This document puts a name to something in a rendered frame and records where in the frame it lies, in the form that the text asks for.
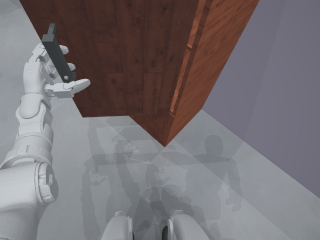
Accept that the robot left hand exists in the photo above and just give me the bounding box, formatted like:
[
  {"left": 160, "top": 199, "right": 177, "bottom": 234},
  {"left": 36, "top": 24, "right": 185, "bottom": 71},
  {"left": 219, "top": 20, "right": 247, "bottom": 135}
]
[{"left": 22, "top": 43, "right": 91, "bottom": 101}]

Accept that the right robot shin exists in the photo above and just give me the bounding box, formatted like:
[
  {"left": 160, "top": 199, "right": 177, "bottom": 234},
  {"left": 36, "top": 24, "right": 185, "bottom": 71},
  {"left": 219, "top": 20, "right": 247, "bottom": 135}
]
[{"left": 167, "top": 210, "right": 184, "bottom": 240}]

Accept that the handle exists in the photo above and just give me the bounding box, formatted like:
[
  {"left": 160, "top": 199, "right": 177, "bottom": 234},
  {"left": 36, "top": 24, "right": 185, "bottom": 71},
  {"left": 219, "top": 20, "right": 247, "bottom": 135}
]
[{"left": 41, "top": 23, "right": 77, "bottom": 89}]

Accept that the right robot thigh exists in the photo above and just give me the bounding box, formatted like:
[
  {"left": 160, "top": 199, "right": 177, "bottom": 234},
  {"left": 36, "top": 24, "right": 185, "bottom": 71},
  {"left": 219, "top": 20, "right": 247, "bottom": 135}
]
[{"left": 167, "top": 214, "right": 210, "bottom": 240}]

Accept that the cupboard door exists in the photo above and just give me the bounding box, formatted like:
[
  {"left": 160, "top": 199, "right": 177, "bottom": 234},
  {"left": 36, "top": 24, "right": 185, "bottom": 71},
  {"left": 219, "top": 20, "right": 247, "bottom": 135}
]
[{"left": 19, "top": 0, "right": 199, "bottom": 118}]

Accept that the robot left upper arm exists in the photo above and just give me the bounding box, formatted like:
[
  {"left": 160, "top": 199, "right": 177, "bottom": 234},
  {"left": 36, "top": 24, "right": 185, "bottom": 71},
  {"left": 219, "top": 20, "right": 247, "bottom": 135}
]
[{"left": 0, "top": 162, "right": 59, "bottom": 240}]

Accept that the robot left forearm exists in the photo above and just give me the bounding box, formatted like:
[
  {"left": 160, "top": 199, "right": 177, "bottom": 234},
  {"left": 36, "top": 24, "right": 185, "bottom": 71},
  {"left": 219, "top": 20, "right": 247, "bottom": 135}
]
[{"left": 0, "top": 93, "right": 54, "bottom": 170}]

